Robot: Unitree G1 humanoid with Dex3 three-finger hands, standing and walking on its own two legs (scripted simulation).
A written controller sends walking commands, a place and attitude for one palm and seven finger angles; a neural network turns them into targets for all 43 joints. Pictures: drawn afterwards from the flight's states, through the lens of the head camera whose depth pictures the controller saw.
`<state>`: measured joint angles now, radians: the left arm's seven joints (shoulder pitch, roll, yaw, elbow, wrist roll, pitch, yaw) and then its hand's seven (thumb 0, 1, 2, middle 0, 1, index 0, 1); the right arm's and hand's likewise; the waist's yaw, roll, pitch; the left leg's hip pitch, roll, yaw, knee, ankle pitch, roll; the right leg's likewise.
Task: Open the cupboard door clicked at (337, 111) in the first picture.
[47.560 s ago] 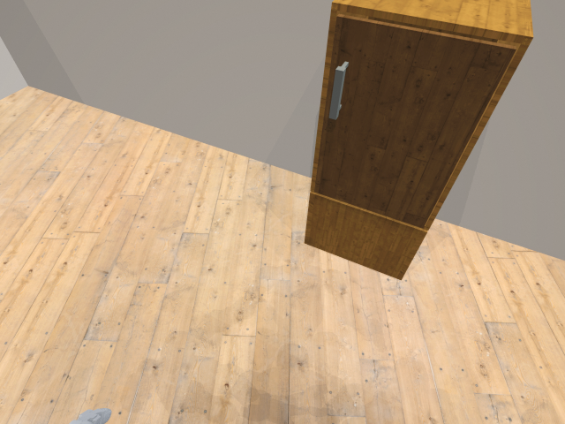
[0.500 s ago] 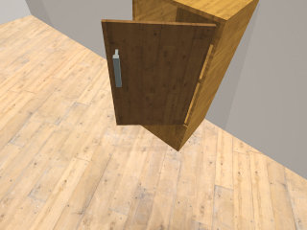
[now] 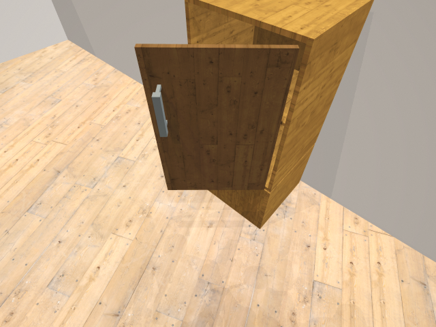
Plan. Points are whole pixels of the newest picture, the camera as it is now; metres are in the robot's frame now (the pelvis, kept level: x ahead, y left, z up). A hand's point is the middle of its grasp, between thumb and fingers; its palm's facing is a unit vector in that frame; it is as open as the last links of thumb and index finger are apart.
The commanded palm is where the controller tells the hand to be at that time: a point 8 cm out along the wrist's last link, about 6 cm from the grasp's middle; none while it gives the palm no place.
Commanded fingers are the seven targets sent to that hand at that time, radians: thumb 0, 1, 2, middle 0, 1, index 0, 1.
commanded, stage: look again from close up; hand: left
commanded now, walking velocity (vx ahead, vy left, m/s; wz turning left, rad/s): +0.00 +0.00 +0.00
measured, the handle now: (161, 111) +0.65 +0.19 +0.01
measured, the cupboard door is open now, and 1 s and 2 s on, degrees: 42 42 42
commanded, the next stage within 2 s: shuffle to correct the standing spot in 0.18 s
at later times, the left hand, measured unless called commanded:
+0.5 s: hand out of the picture -0.02 +0.15 -0.18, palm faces +0.09 -0.99 -0.14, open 7.4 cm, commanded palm none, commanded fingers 0.00 0.90 0.90 -0.20 -0.30 -0.20 -0.30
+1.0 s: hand out of the picture +0.11 +0.14 -0.18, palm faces +0.13 -0.98 -0.17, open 7.3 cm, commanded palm none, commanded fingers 0.00 0.90 0.90 -0.20 -0.30 -0.20 -0.30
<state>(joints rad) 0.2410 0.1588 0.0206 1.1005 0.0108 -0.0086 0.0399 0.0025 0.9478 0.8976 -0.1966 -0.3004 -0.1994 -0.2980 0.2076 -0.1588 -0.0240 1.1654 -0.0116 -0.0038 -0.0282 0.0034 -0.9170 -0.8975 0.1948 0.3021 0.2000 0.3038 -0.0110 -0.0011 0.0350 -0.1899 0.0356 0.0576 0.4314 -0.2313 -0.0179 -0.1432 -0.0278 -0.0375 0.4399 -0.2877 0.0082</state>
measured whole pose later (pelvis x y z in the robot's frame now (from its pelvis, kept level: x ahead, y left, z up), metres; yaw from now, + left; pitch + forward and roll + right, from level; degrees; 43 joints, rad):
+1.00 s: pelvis +0.13 -0.01 -0.01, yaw +3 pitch +1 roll +0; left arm 0.32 0.10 0.04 1.07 0.03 -0.05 0.04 0.00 0.92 0.90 -0.19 -0.30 -0.20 -0.30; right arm 0.23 -0.15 -0.04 1.13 -0.02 -0.01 -0.02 0.01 -0.92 -0.90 0.20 0.30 0.20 0.30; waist 0.01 -0.01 0.08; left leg -0.43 0.05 0.12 0.81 -0.35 -0.01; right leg -0.09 -0.05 -0.19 0.46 -0.38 -0.02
